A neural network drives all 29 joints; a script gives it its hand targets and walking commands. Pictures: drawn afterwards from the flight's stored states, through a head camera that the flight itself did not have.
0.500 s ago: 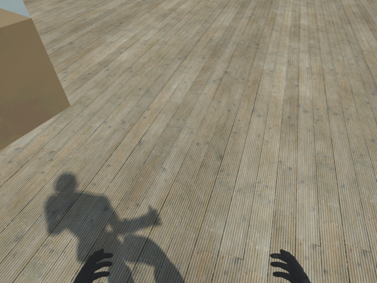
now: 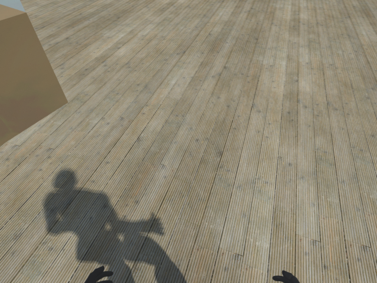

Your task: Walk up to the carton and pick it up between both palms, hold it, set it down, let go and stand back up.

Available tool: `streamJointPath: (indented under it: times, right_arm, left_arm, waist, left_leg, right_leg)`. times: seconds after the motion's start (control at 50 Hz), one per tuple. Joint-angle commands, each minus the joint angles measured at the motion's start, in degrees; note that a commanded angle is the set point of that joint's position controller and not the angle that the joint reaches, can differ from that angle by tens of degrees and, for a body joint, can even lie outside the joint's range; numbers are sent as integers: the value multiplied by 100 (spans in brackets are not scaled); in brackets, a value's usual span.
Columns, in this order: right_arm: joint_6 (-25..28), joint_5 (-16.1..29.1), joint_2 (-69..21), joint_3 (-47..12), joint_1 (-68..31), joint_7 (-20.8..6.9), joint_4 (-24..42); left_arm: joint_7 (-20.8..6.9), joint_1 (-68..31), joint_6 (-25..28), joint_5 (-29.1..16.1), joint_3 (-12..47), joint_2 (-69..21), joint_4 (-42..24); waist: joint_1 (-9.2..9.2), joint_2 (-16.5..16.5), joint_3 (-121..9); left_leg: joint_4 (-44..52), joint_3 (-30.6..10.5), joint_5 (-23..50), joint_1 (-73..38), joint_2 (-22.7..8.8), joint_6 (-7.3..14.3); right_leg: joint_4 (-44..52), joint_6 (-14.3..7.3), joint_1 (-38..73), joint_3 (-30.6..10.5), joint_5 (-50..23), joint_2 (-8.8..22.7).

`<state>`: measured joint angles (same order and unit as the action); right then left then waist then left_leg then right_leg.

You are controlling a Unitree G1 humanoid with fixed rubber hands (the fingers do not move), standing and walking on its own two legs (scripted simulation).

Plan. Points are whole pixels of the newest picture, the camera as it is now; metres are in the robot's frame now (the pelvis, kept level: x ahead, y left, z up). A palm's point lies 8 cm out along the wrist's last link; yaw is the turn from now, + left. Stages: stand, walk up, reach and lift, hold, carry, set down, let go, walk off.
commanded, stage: stand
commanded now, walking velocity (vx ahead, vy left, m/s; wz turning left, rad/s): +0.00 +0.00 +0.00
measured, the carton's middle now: out of the picture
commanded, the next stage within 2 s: walk up in 1.74 s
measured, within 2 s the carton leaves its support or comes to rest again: neither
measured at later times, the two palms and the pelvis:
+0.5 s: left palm out of the picture +0.10 +0.23 -0.11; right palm out of the picture +0.10 -0.23 -0.11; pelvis +0.00 +0.00 +0.00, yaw +0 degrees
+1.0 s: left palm out of the picture +0.06 +0.24 -0.12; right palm out of the picture +0.05 -0.24 -0.12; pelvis +0.01 +0.00 +0.01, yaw +0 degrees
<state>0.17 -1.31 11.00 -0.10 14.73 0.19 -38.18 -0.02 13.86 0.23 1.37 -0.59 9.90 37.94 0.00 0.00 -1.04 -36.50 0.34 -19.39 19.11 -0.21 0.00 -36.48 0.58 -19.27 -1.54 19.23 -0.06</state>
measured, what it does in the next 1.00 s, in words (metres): stands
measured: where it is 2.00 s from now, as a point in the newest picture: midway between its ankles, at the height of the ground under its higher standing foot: outside the picture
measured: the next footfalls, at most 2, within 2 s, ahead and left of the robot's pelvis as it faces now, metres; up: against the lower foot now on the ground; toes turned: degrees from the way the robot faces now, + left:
none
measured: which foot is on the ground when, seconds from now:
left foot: down 0.00-1.00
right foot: down 0.00-1.00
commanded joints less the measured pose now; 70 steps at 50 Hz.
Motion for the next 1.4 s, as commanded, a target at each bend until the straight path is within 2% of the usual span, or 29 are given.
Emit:
streamJointPath:
  times: [0.0, 0.02, 0.08, 0.1, 0.12, 0.14, 0.22, 0.24, 0.3, 0.32, 0.38, 0.44, 0.5, 0.54, 0.56, 0.62, 0.68, 0.72, 0.74, 0.8, 0.9, 0.94, 1.02, 1.04, 1.14, 1.18, 1.24, 1.32, 1.38]
  right_arm:
    - [63, 4, 385, 119, -100, 24, 386]
    - [50, -4, 460, 141, 49, 38, 344]
    - [39, 5, 478, 163, 7, 35, 331]
    - [38, 6, 465, 167, 51, 10, 303]
    - [56, 4, 489, 173, -15, 32, 271]
    - [58, 22, 465, 165, 101, 19, 232]
    - [80, -7, 452, 161, 4, 34, 211]
    - [81, -2, 425, 159, 47, 33, 178]
    - [82, -18, 488, 175, 18, 66, 143]
    - [75, 22, 431, 156, 110, 63, 121]
    - [74, 26, 431, 168, 152, 75, 40]
    - [84, -10, 420, 160, 93, 61, 2]
    - [65, 3, 454, 206, 115, 61, -76]
    - [65, 1, 451, 191, 159, 79, -139]
    - [82, 4, 437, 199, 257, 87, -210]
    - [88, 5, 513, 224, 98, 89, -206]
    - [72, 32, 474, 223, 241, 97, -363]
    - [69, 43, 446, 208, 262, 125, -476]
    - [63, 36, 535, 239, 338, 107, -522]
    - [80, 45, 539, 264, 391, 111, -661]
    - [83, 22, 424, 234, 432, 144, -980]
    - [90, 44, 494, 252, 367, 137, -1045]
    - [88, 76, 447, 260, 398, 169, -1278]
    - [91, 41, 462, 252, 477, 181, -1395]
    - [63, 61, 406, 263, 459, 181, -1685]
    - [69, 70, 328, 213, 588, 182, -1869]
    - [76, 75, 264, 173, 606, 175, -2012]
    - [65, 55, 172, 135, 548, 178, -2195]
    - [57, 79, 197, 150, 675, 180, -2366]
  left_arm:
    - [18, -32, 81, 14, -157, 506, -365]
    - [27, -69, 78, 12, -134, 468, -394]
    - [34, 63, 44, -13, -169, 530, -338]
    - [41, 3, 38, -20, -179, 550, -322]
    - [34, 46, 41, -30, -170, 467, -336]
    - [31, 72, 47, -17, -185, 517, -316]
    - [28, 75, 51, -11, -176, 416, -242]
    - [48, 97, 40, -6, -210, 476, -223]
    - [95, 167, 33, -9, -236, 557, -192]
    - [86, 233, 38, -24, -251, 566, -148]
    - [74, 180, 47, -23, -225, 460, -92]
    - [85, 146, 44, -26, -230, 429, -54]
    - [90, 162, 46, -4, -238, 531, 27]
    - [93, 169, 35, -16, -247, 522, 55]
    - [108, 279, 31, -36, -268, 535, 105]
    - [101, 342, 34, -61, -233, 424, 235]
    - [111, 313, 34, -52, -249, 474, 306]
    - [122, 212, 43, -23, -264, 524, 370]
    - [108, 265, 44, -48, -233, 446, 443]
    - [112, 300, 56, -34, -282, 571, 581]
    - [166, 483, 48, -50, -276, 481, 859]
    - [145, 530, 63, -78, -255, 443, 977]
    - [181, 430, 64, -63, -291, 557, 1194]
    - [179, 526, 66, -80, -303, 542, 1272]
    - [199, 466, 47, -65, -235, 417, 1625]
    - [180, 618, 48, -86, -209, 381, 1780]
    - [231, 663, 35, -77, -213, 398, 1967]
    - [216, 725, 32, -104, -158, 302, 2200]
    - [203, 682, 49, -86, -94, 250, 2320]
  waist:
    - [3, 34, -240]
    - [-59, 75, -201]
    - [-17, -57, -43]
    - [-41, 122, -91]
    - [26, -30, -103]
    - [-13, -159, -254]
    - [15, 133, -322]
    - [14, -71, -178]
    - [45, -100, -217]
    - [30, 51, -239]
    - [-3, -54, -120]
    - [22, 116, -155]
    - [-7, -74, -143]
    - [-16, 90, -81]
    - [0, -38, -127]
    - [56, -36, -71]
    - [8, -146, -25]
    - [-8, -56, 26]
    - [-47, 108, 87]
    - [-32, 134, 3]
    - [26, -65, 24]
    - [47, 22, -24]
    - [-22, -16, 188]
    - [56, -106, 187]
    - [-21, 115, 442]
    - [-7, -105, 327]
    - [-41, 70, 381]
    - [33, 8, 507]
    - [-79, 4, 538]
  left_leg:
    - [467, -226, 931, -81, -199, 151]
    - [452, -235, 876, -98, -210, 150]
    - [590, -285, 786, 8, -219, 153]
    - [611, -269, 818, -63, -214, 157]
    - [600, -298, 805, -28, -247, 172]
    - [606, -298, 826, -127, -237, 166]
    - [647, -331, 959, -118, -276, 204]
    - [610, -285, 938, -136, -230, 201]
    - [639, -329, 1135, -120, -247, 197]
    - [615, -317, 1131, -214, -264, 197]
    - [703, -374, 1030, -178, -299, 227]
    - [677, -331, 1090, -180, -270, 247]
    - [654, -268, 1010, -248, -223, 196]
    - [707, -331, 954, -123, -282, 261]
    - [739, -323, 939, -253, -291, 242]
    - [795, -433, 1117, -242, -309, 269]
    - [864, -380, 1116, -345, -317, 260]
    - [884, -378, 1042, -271, -327, 272]
    - [908, -407, 966, -320, -304, 251]
    - [946, -349, 1044, -380, -290, 225]
    - [1047, -407, 1081, -458, -308, 260]
    - [1078, -435, 1287, -520, -364, 263]
    - [1180, -418, 1333, -586, -358, 247]
    - [1240, -404, 1282, -556, -383, 255]
    - [1355, -411, 1277, -640, -357, 222]
    - [1381, -395, 1159, -680, -396, 213]
    - [1438, -426, 1106, -767, -389, 217]
    - [1474, -422, 1082, -688, -396, 235]
    - [1484, -374, 1069, -737, -391, 217]
  right_leg:
    - [493, -202, 110, -300, -990, 223]
    - [543, -217, 65, -312, -996, 245]
    - [571, -200, 59, -297, -892, 205]
    - [613, -209, 40, -331, -839, 231]
    - [581, -218, 76, -322, -811, 213]
    - [559, -231, 122, -292, -826, 208]
    - [532, -179, 308, -228, -1000, 181]
    - [560, -205, 200, -317, -1004, 202]
    - [535, -195, 248, -262, -1018, 213]
    - [547, -189, 240, -285, -1066, 217]
    - [591, -201, 209, -274, -1021, 214]
    - [583, -207, 309, -278, -1123, 232]
    - [690, -226, 246, -361, -1068, 260]
    - [669, -216, 310, -303, -1070, 258]
    - [681, -227, 291, -328, -976, 265]
    - [674, -219, 351, -280, -1045, 216]
    - [787, -248, 284, -344, -1059, 244]
    - [815, -227, 349, -337, -1157, 258]
    - [875, -248, 332, -359, -1152, 271]
    - [949, -237, 423, -378, -1041, 309]
    - [1030, -263, 596, -360, -1089, 304]
    - [1021, -261, 666, -349, -1279, 310]
    - [1128, -255, 587, -406, -1400, 347]
    - [1161, -255, 719, -406, -1288, 337]
    - [1338, -257, 603, -416, -1276, 362]
    - [1338, -218, 761, -386, -1319, 361]
    - [1386, -197, 673, -384, -1202, 341]
    - [1429, -225, 677, -399, -1117, 341]
    - [1476, -205, 667, -405, -1127, 362]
